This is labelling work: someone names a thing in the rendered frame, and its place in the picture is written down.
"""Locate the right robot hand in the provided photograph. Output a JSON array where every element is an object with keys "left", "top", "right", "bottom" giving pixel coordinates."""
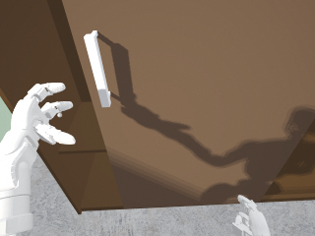
[{"left": 232, "top": 195, "right": 271, "bottom": 236}]

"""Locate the wardrobe door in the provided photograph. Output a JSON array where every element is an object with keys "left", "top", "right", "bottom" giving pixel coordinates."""
[
  {"left": 62, "top": 0, "right": 315, "bottom": 209},
  {"left": 265, "top": 119, "right": 315, "bottom": 196}
]

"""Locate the robot left forearm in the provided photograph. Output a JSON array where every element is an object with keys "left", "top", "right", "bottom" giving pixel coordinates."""
[{"left": 0, "top": 129, "right": 39, "bottom": 236}]

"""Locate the left robot hand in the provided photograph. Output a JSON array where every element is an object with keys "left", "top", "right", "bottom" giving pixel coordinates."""
[{"left": 11, "top": 83, "right": 76, "bottom": 145}]

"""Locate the handle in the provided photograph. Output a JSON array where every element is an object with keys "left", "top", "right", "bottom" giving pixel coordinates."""
[{"left": 84, "top": 30, "right": 111, "bottom": 107}]

